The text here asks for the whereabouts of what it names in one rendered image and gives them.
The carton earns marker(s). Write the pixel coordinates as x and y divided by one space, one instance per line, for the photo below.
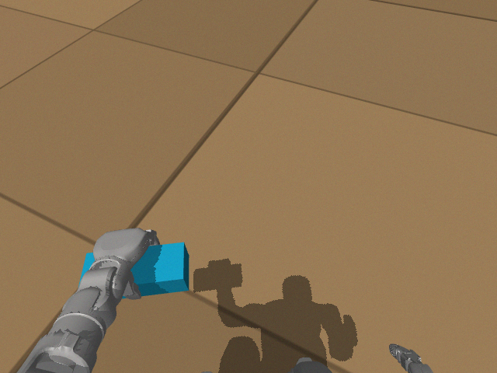
162 269

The right robot hand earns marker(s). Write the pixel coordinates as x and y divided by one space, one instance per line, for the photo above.
409 359

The left robot arm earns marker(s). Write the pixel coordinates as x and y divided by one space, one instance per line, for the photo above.
72 342

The left robot hand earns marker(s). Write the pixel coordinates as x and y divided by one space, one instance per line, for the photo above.
129 245

